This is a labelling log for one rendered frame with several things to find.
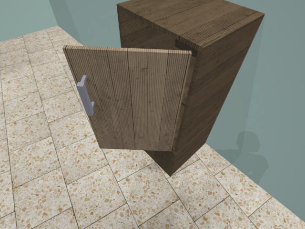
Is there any handle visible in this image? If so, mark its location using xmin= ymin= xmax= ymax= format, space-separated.
xmin=76 ymin=75 xmax=95 ymax=115

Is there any cupboard door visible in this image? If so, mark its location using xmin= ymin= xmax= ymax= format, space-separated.
xmin=62 ymin=45 xmax=192 ymax=151

